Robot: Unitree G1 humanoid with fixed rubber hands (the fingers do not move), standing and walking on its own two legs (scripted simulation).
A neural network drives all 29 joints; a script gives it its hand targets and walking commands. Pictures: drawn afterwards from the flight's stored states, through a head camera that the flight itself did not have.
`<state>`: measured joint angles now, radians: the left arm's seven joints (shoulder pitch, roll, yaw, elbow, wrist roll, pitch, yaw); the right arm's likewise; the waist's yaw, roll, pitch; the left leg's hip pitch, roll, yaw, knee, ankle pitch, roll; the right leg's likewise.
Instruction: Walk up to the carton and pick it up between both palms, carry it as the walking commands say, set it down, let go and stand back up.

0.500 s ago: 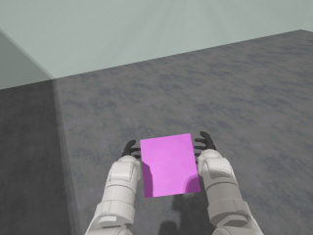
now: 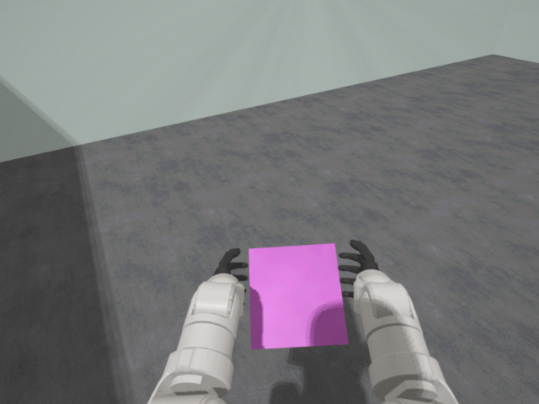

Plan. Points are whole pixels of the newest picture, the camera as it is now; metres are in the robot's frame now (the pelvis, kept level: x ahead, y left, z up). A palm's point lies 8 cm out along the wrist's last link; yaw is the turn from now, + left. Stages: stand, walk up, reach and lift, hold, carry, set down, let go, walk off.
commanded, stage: set down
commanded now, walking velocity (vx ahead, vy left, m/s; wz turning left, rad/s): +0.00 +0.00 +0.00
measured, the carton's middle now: (294, 301) +0.35 -0.01 -0.04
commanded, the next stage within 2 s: none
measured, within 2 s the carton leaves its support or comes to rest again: neither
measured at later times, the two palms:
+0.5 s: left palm (231, 314) +0.30 +0.10 -0.01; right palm (363, 296) +0.33 -0.13 +0.00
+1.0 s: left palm (230, 334) +0.33 +0.11 -0.12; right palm (344, 322) +0.35 -0.11 -0.11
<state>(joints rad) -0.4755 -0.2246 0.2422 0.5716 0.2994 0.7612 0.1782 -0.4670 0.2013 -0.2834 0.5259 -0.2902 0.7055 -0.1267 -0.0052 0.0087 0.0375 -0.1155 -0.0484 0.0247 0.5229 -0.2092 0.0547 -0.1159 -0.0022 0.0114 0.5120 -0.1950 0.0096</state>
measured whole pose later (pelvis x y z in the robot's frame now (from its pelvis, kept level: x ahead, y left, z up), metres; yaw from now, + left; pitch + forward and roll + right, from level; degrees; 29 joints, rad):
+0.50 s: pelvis -0.02 -0.06 -0.02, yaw +2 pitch -8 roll +2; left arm -0.61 -0.21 0.54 0.74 0.38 0.49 0.12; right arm -0.64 0.28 -0.48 0.75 -0.44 0.43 -0.16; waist 0.03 0.00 0.15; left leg -0.32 -0.04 -0.04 0.69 -0.24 0.01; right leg -0.33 0.06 0.01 0.73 -0.26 -0.07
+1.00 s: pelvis -0.02 -0.05 -0.07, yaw +1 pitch +10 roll +0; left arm -0.61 -0.15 0.43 0.72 0.29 0.20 0.12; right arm -0.63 0.28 -0.37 0.74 -0.29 0.13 -0.28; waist 0.05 -0.01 0.13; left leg -0.85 -0.05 -0.08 1.01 -0.34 -0.03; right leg -0.85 0.10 0.00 1.01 -0.34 -0.07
